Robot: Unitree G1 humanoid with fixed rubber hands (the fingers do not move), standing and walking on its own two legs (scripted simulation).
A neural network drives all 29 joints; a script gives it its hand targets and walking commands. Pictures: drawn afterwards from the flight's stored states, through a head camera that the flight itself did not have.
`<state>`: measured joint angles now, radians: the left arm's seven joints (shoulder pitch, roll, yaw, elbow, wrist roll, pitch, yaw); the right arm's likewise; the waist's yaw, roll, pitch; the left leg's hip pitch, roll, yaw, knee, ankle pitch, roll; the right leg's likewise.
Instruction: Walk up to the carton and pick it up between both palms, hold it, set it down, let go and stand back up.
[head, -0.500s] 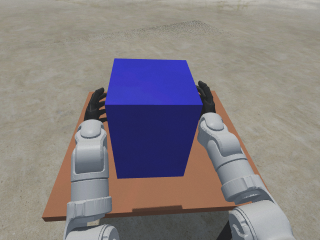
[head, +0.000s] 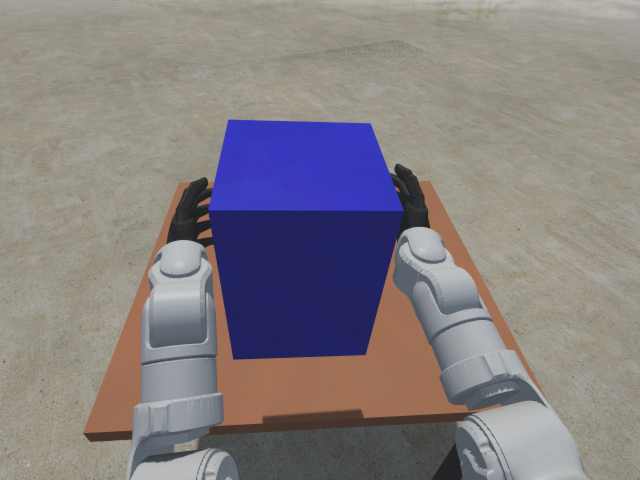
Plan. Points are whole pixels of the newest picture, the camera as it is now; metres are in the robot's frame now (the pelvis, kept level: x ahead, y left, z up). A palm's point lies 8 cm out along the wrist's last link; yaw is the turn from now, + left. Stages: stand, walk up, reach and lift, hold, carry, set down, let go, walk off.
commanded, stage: hold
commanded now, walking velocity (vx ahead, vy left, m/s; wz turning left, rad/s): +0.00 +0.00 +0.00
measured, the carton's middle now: (300, 243) +0.38 +0.01 +0.15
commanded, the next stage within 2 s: none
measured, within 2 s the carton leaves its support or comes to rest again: neither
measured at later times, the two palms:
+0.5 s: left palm (196, 240) +0.36 +0.13 +0.18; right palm (420, 227) +0.36 -0.14 +0.18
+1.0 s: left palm (191, 241) +0.36 +0.14 +0.18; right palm (415, 226) +0.36 -0.13 +0.18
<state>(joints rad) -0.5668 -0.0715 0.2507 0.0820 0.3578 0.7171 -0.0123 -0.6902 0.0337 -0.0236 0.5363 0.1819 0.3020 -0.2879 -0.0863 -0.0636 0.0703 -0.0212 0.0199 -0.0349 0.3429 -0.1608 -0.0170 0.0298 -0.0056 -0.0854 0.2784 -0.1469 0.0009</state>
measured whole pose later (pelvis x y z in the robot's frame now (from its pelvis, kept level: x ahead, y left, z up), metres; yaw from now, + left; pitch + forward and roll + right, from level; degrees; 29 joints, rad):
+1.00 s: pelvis +0.00 +0.00 +0.00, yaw +0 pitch -9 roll -1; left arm -0.54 -0.06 0.21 0.05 0.32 0.73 0.02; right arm -0.68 0.01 0.00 0.48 0.22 0.33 -0.29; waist -0.11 -0.05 0.07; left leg -0.02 0.01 -0.04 0.35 -0.17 -0.01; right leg 0.03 -0.01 -0.08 0.28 -0.15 0.01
